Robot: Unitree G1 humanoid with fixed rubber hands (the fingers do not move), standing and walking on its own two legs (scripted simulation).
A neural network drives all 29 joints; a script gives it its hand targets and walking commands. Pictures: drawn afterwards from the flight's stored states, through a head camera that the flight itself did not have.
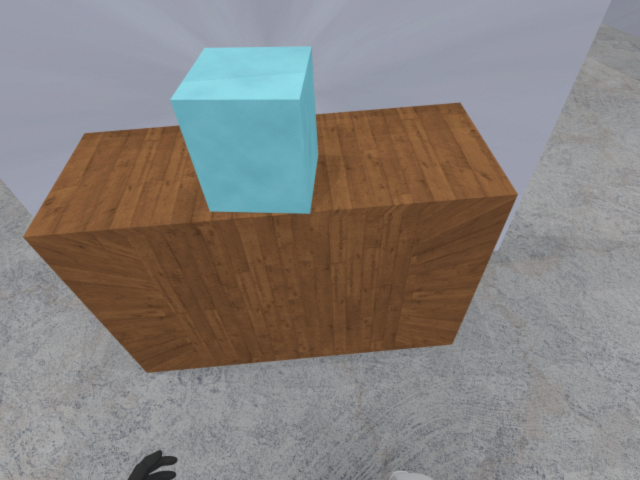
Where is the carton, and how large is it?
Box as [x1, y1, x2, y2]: [170, 46, 317, 213]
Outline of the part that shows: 311,46 204,48 170,99 208,207 211,211 309,213 317,159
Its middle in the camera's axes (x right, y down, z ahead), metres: -0.12 -0.21 +0.78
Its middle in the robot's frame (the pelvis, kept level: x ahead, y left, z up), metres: +0.75 +0.09 +0.04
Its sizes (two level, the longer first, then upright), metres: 0.210 0.200 0.250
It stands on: a pedestal, 0.67 m high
